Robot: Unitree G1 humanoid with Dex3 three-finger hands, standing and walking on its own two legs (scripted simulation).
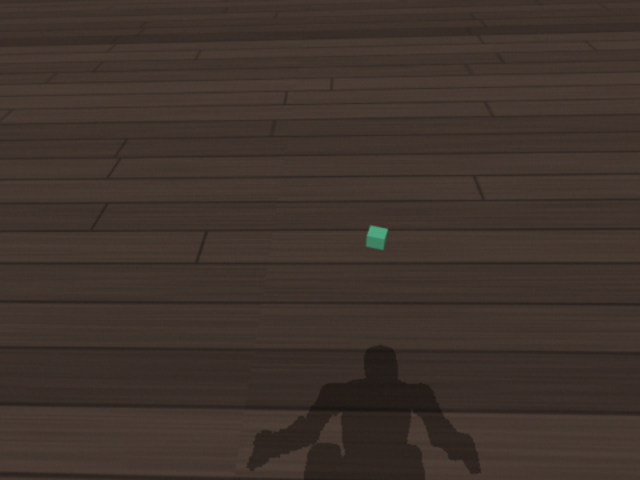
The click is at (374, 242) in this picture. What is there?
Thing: small box
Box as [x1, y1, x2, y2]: [366, 225, 387, 249]
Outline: 370,225 366,239 366,246 383,249 387,229
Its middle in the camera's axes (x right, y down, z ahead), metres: +0.25 -0.02 +1.70
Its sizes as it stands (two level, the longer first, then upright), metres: 0.078 0.067 0.066
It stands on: the floor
